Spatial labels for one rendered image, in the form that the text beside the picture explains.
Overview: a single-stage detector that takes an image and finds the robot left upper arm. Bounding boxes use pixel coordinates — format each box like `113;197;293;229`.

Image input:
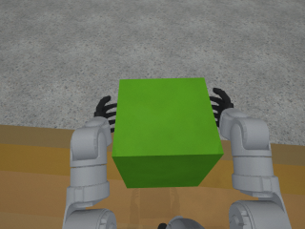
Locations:
63;208;117;229

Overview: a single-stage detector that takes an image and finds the left robot hand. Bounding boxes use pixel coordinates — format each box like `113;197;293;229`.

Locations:
93;95;117;133

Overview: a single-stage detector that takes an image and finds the right robot forearm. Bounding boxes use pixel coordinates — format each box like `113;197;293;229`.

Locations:
219;108;292;229

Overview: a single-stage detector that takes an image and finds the left robot forearm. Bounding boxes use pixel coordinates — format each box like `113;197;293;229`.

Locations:
62;116;112;229

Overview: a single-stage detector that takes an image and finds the right robot thigh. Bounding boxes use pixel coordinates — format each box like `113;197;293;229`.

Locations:
167;218;205;229

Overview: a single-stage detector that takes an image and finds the carton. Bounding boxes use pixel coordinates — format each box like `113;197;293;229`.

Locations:
112;77;224;189

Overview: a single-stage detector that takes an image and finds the right robot hand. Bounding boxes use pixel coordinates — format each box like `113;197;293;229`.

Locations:
209;88;234;128

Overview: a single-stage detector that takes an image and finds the robot right upper arm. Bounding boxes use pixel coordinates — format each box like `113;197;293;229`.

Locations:
229;199;291;229

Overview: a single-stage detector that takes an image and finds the right robot shin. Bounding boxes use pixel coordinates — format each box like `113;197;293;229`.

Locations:
166;216;183;229

